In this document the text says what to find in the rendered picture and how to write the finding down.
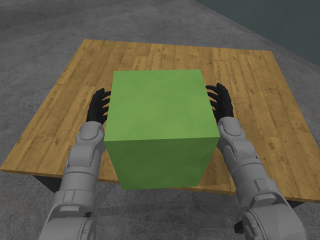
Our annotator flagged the right robot forearm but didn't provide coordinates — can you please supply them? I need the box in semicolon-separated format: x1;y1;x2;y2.
216;116;308;240

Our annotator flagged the left robot forearm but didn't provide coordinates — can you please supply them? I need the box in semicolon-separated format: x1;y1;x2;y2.
38;121;106;240

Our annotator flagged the right robot hand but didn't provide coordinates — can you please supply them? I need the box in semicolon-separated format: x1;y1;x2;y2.
205;83;234;123

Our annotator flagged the left robot hand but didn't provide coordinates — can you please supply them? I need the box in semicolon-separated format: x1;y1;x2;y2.
86;88;111;125

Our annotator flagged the carton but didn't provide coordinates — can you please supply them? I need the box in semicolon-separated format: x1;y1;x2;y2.
104;69;221;190

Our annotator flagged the right robot upper arm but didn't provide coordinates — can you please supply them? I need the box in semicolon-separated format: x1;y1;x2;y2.
242;203;307;240

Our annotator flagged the left robot upper arm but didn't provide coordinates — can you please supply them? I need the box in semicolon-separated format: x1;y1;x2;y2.
40;217;96;240

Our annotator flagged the table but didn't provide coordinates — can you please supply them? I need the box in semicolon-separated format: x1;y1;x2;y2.
0;39;320;234

